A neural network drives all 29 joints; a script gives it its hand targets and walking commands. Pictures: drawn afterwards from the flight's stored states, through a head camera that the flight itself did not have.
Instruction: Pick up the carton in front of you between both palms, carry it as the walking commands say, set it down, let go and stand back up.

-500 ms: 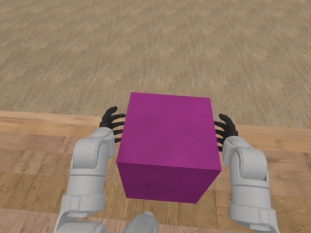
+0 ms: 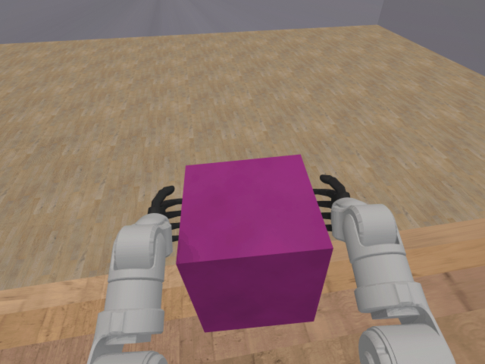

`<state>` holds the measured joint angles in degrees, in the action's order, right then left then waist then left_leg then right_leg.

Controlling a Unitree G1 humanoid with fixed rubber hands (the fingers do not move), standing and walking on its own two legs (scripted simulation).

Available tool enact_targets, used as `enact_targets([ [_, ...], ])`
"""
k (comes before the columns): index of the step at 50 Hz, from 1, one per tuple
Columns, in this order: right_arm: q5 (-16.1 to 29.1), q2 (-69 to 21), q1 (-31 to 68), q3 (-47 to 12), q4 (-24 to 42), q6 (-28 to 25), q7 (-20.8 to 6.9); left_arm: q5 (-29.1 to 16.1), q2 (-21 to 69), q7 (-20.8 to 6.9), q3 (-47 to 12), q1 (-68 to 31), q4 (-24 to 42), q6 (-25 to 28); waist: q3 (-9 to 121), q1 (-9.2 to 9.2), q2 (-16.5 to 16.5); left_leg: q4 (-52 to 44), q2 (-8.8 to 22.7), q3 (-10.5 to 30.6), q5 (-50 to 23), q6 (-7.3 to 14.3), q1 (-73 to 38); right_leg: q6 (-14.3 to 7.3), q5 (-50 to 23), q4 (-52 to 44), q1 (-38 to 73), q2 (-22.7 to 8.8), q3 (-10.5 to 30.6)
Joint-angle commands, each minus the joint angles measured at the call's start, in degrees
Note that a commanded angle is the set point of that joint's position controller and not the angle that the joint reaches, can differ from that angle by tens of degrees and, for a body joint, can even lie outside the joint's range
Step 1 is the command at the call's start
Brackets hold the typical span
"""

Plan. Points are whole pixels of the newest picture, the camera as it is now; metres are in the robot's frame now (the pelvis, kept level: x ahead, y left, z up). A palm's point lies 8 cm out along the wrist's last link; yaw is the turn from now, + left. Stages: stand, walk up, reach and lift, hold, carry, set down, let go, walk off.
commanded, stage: carry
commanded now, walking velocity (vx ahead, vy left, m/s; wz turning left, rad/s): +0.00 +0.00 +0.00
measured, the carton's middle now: (251, 245) +0.35 -0.01 +0.02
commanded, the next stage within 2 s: none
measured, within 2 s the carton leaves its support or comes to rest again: neither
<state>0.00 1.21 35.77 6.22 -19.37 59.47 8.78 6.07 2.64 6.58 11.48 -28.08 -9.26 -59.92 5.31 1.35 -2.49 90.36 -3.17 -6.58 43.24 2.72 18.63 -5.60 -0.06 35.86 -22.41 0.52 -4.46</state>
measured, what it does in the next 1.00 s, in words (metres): goes down: left foot 0.17 m lower, then right foot 0.18 m lower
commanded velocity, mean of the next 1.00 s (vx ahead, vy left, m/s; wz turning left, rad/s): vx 0.00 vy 0.00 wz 0.00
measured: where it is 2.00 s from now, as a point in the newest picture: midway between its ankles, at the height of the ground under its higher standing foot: (231, 245)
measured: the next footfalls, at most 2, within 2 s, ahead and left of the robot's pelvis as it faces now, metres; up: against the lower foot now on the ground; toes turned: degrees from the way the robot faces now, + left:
left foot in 0.38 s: +0.46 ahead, +0.05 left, -0.17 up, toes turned +3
right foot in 0.74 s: +0.69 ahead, -0.08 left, -0.35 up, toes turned +2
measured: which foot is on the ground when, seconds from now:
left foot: up 0.00-0.36, down 0.38-0.78, up 0.80-1.00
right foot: down 0.00-0.36, up 0.38-0.72, down 0.74-1.00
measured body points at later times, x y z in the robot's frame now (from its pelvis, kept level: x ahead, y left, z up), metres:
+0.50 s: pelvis +0.39 +0.02 -0.23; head +0.37 -0.01 +0.22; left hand +0.74 +0.12 -0.13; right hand +0.70 -0.18 -0.16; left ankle +0.43 +0.04 -0.90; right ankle +0.32 -0.09 -0.77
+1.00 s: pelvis +0.76 +0.00 -0.43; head +0.74 +0.01 +0.02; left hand +1.09 +0.19 -0.36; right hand +1.11 -0.11 -0.36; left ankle +0.87 +0.13 -1.10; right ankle +0.65 -0.08 -1.09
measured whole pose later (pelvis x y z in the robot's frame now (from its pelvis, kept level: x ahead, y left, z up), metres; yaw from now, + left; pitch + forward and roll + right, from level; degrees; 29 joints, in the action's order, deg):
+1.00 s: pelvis +0.76 +0.00 -0.43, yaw +0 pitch +0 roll -1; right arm -6.2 -0.9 31.1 12.1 -17.8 61.7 5.1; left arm 1.0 0.0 10.8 4.9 -33.7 -18.5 -62.6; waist 3.0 -6.9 -0.6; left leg 59.3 0.3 2.7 4.1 2.4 40.4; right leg -6.2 41.1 59.2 -17.1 5.8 -0.7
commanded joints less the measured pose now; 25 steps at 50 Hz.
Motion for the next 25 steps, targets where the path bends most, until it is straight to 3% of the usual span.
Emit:
enact_targets([
  [1,14.6,-60.8,28.0,-21.7,8.4,-1.1,-13.7,-30.5,62.7,-11.3,-43.2,-45.1,7.3,1.8,22.8,-8.11,6.4,-3.7,4.6,12.4,-10.8,-1.1,42.2,-10.2,-33.3,10.1,42.8,-17.4,29.0],
  [2,13.8,-60.5,29.4,-22.6,9.3,-1.6,-13.4,-32.1,63.8,-11.5,-43.1,-47.7,8.6,2.3,21.8,-7.14,5.1,-6.4,5.6,11.0,-12.8,-1.3,37.9,-9.2,-30.0,9.5,35.7,-14.7,27.6],
  [3,13.4,-61.3,26.6,-23.9,7.1,-1.9,-13.4,-33.4,63.8,-12.2,-43.0,-46.1,7.7,2.4,14.5,-7.18,6.8,-16.3,5.0,7.9,-18.6,-1.7,33.4,-5.0,-26.0,4.8,25.3,-9.3,25.5],
  [4,12.1,-61.3,26.8,-22.9,9.6,-2.8,-13.8,-34.1,67.2,-12.8,-43.7,-50.2,9.3,2.8,18.5,-4.97,1.5,-20.7,3.1,6.6,-24.6,-0.7,27.7,-6.0,-31.8,6.8,20.0,-9.8,24.1],
  [5,12.9,-60.9,32.2,-24.3,15.5,-3.6,-13.8,-35.4,68.4,-13.2,-43.8,-53.8,11.5,3.4,17.9,-3.56,-0.6,-24.2,2.5,5.3,-30.2,-1.4,23.8,-8.5,-36.2,8.2,16.1,-10.7,24.2],
  [6,13.2,-59.5,33.6,-25.0,17.0,-3.5,-13.7,-34.9,67.7,-13.2,-42.7,-51.4,9.4,3.5,19.5,-4.70,-3.2,-26.2,3.9,5.9,-40.9,-1.2,21.3,-9.3,-31.0,13.7,15.4,-11.2,23.1],
  [7,13.9,-58.8,34.1,-25.8,18.9,-3.7,-13.6,-35.2,67.7,-13.2,-42.3,-49.7,9.0,3.5,20.7,-5.74,-2.0,-26.9,5.4,6.2,-51.6,-0.8,22.6,-9.5,-26.0,18.9,18.3,-10.9,21.9],
  [8,14.2,-57.6,34.1,-26.3,20.0,-4.3,-13.4,-36.0,67.5,-13.3,-42.8,-47.4,7.9,3.4,19.6,-7.69,-1.0,-34.0,5.9,6.3,-59.7,0.6,25.9,-6.3,-16.4,22.2,22.0,-8.8,17.7],
  [9,14.1,-59.0,31.4,-27.4,19.4,-4.5,-13.4,-35.7,68.0,-13.4,-43.7,-47.1,8.3,3.9,16.0,-8.16,1.8,-47.6,3.1,3.0,-64.4,-0.3,24.1,-4.2,-3.2,24.6,19.9,-4.3,15.0],
  [10,13.9,-58.3,31.1,-27.8,19.9,-5.1,-13.2,-35.6,67.6,-13.3,-44.1,-46.9,7.9,4.2,16.3,-8.28,0.4,-53.6,2.1,0.8,-67.2,-0.2,16.4,-2.5,-1.2,26.4,15.8,-1.8,11.7],
  [11,13.9,-57.8,30.9,-28.1,21.1,-5.0,-12.8,-35.6,67.2,-13.2,-44.8,-44.8,7.6,4.2,16.5,-7.10,0.0,-57.7,0.2,-1.4,-71.2,-0.6,6.9,-2.3,2.1,29.2,10.7,-0.5,9.8],
  [12,14.0,-56.7,30.5,-28.8,22.2,-4.7,-12.8,-34.6,66.6,-13.1,-44.4,-41.8,5.7,4.1,17.0,-6.21,-3.9,-58.0,-0.3,-2.3,-66.9,-0.1,0.5,-2.4,-3.3,30.5,8.0,-1.9,9.4],
  [13,14.8,-56.4,29.9,-30.2,23.3,-4.3,-12.9,-33.6,66.3,-12.8,-43.7,-39.3,5.1,4.2,18.1,-3.86,-2.7,-63.0,-1.3,-2.0,-66.7,0.3,-6.6,-1.0,-11.6,38.2,6.3,-1.3,6.7],
  [14,15.1,-55.7,27.5,-30.6,22.7,-3.6,-13.1,-31.0,65.3,-12.6,-41.6,-35.6,2.9,3.9,22.1,3.27,-1.8,-64.3,-1.6,-1.2,-72.3,1.3,-19.3,0.7,-18.6,49.6,1.2,-1.8,2.9],
  [15,14.8,-54.7,25.9,-30.9,21.3,-2.7,-13.6,-28.6,63.9,-12.5,-40.0,-33.5,1.6,3.3,24.1,10.92,7.1,-61.2,1.1,0.7,-73.7,5.1,-29.7,2.8,4.8,69.3,-7.9,1.1,0.1],
  [16,15.6,-52.8,26.4,-31.6,19.3,-1.3,-14.0,-25.7,61.1,-12.1,-37.0,-31.5,-1.5,2.3,20.6,14.15,13.9,-55.0,8.7,6.7,-82.6,9.1,-38.1,5.4,43.8,83.2,-20.0,8.0,-1.0],
  [17,17.0,-51.9,25.0,-32.7,16.3,-0.4,-14.0,-22.3,55.9,-11.4,-32.9,-28.7,-3.1,1.5,19.6,11.15,10.3,-48.8,14.2,21.0,-89.1,11.7,-44.5,5.4,46.3,84.5,-33.2,9.0,4.4],
  [18,19.7,-53.2,28.9,-35.1,17.7,-0.7,-13.9,-20.3,52.4,-10.7,-30.9,-29.7,-1.3,1.3,24.2,6.96,12.6,-51.0,20.8,39.5,-71.3,15.1,-43.3,4.9,41.4,81.3,-37.4,6.3,9.1],
  [19,22.3,-54.4,36.1,-35.5,18.3,-0.7,-13.6,-19.0,50.9,-9.8,-28.9,-30.9,-1.6,1.1,21.5,5.18,8.4,-54.4,20.9,47.5,-52.9,16.3,-36.3,2.5,35.1,70.3,-36.6,3.8,9.8],
  [20,26.8,-60.2,40.5,-39.0,20.8,-1.2,-14.7,-17.7,51.9,-9.0,-27.4,-32.3,2.0,1.9,20.5,3.39,2.5,-54.7,22.5,44.9,-44.8,19.4,-32.3,2.8,31.6,63.5,-36.5,1.1,13.0],
  [21,29.7,-62.9,44.8,-41.8,23.5,-2.5,-16.2,-16.3,49.7,-8.4,-25.9,-36.4,3.3,2.5,17.6,1.16,-3.4,-51.5,21.8,40.6,-46.6,16.0,-19.0,3.2,27.2,51.1,-26.2,-1.9,15.3],
  [22,30.2,-65.2,45.8,-40.6,19.3,-2.3,-17.2,-14.7,49.1,-8.7,-25.8,-36.6,1.2,2.9,14.2,2.91,-3.0,-54.8,17.8,34.5,-40.3,12.2,-6.2,3.8,23.1,42.6,-18.0,-0.9,13.0],
  [23,31.1,-66.9,47.3,-40.7,18.7,-2.6,-17.5,-15.6,49.2,-9.2,-26.7,-38.6,3.5,3.4,11.3,2.79,0.7,-52.3,17.2,33.6,-41.3,12.0,3.3,2.4,23.2,39.0,-11.8,-0.2,12.9],
  [24,31.6,-68.1,47.9,-41.5,19.3,-2.9,-17.4,-17.3,51.6,-10.0,-29.0,-38.2,4.5,3.4,11.7,3.38,-1.5,-49.6,16.5,34.2,-42.9,12.8,8.3,2.2,14.8,31.6,-9.5,-0.9,11.0],
  [25,33.5,-69.6,51.3,-40.5,22.0,-3.0,-17.0,-19.2,53.4,-10.1,-29.1,-40.9,6.4,3.7,11.6,3.18,-3.3,-48.4,14.4,30.9,-46.8,12.5,9.0,2.3,4.9,27.1,-5.8,0.2,6.6],
])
